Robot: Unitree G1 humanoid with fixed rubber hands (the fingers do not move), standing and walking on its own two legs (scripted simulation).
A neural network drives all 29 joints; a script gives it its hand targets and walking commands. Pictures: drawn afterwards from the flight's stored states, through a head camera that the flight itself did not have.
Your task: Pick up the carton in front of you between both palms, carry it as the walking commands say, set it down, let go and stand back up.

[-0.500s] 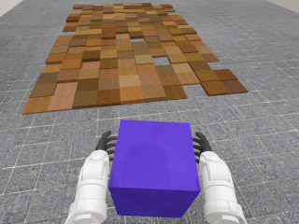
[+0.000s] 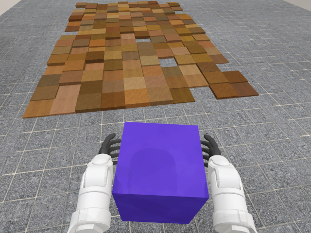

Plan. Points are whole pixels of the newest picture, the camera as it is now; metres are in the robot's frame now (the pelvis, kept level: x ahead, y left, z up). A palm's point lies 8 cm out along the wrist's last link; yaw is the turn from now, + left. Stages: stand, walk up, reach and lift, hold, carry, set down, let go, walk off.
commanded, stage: reach and lift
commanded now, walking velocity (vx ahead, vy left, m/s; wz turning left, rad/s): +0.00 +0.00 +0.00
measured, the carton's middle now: (158, 175) +0.28 +0.00 -0.04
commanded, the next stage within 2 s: hold in 0.28 s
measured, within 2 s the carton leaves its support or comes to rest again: neither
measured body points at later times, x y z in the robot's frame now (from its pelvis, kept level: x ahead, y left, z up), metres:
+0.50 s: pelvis +0.00 +0.00 +0.00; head -0.05 +0.00 +0.45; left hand +0.30 +0.15 +0.05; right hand +0.30 -0.15 +0.05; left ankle +0.01 +0.13 -0.74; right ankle +0.01 -0.13 -0.74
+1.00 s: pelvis -0.01 +0.00 +0.00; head -0.05 +0.00 +0.45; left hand +0.30 +0.15 +0.05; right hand +0.30 -0.15 +0.05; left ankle +0.01 +0.13 -0.74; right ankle +0.01 -0.13 -0.74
